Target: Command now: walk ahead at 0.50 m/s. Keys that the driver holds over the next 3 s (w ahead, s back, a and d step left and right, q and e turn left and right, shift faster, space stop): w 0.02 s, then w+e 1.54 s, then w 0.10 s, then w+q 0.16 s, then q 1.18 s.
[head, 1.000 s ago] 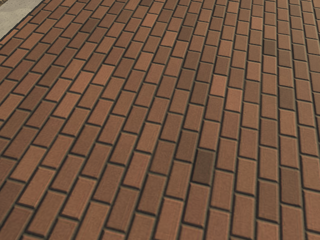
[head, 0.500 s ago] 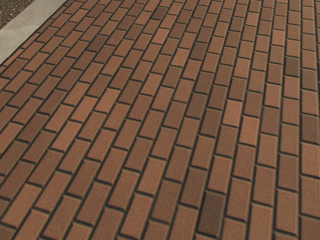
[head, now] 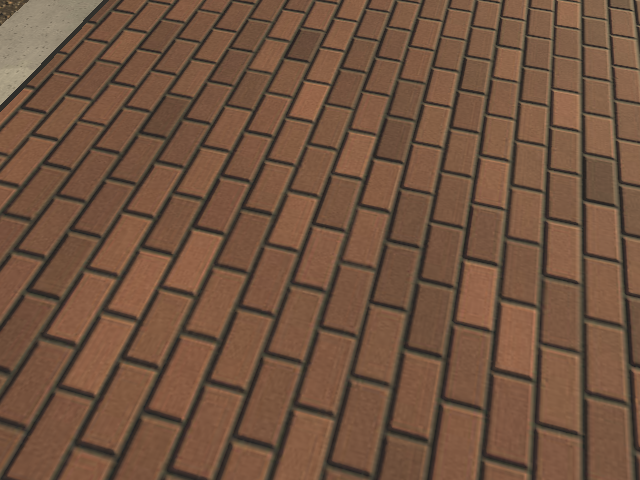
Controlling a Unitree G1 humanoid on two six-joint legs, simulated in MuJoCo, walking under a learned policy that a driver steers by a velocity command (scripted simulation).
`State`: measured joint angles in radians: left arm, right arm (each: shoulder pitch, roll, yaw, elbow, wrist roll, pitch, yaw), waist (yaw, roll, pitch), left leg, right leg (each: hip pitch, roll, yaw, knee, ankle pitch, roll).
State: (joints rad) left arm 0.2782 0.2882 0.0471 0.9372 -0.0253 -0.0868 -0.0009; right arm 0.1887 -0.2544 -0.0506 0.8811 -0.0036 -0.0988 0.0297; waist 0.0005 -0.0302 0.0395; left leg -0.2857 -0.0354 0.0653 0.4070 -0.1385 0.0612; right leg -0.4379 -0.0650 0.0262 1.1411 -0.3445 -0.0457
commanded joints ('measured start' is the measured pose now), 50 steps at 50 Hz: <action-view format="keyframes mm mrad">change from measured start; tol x32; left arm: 1 34 54 19 -50 7 8 5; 15 -302 39 8 -211 5 11 -53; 20 158 259 112 -140 2 32 -31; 50 -3 129 56 -287 4 43 12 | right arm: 1 8 -110 -22 -35 -2 -19 0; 50 26 -109 -31 -170 -14 -11 -26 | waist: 1 18 104 -54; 15 -60 74 45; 21 60 -250 -384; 50 -36 119 -50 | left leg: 1 131 262 -268 -266 115 176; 13 324 287 24 -283 217 105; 18 410 298 96 80 792 44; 22 -491 18 -181 1013 -409 -58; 41 -178 37 -149 54 103 -78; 45 642 425 -696 -31 -126 196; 50 237 308 -387 -164 -53 106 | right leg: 1 -149 -90 38 -37 82 18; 16 -222 8 -59 -560 274 -38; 19 232 117 -107 -600 236 -116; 22 826 -258 752 -842 33 -348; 29 245 -97 304 -932 437 -265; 41 331 -77 385 -763 298 -147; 44 189 37 297 -369 293 -71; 46 -321 110 164 117 -250 16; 50 -279 -22 114 73 1 34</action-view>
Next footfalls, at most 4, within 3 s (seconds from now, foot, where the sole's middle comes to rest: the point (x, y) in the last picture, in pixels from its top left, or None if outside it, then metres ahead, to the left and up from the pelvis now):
0.38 right None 0.38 -0.16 -0.78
0.88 left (350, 374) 0.71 -0.05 -0.78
1.40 right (510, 349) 0.78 -0.43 -0.78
1.90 left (519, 234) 1.13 -0.53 -0.78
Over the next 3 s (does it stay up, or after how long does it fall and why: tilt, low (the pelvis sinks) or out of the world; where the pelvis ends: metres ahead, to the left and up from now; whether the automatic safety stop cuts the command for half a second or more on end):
stays up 1.06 -0.55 0.00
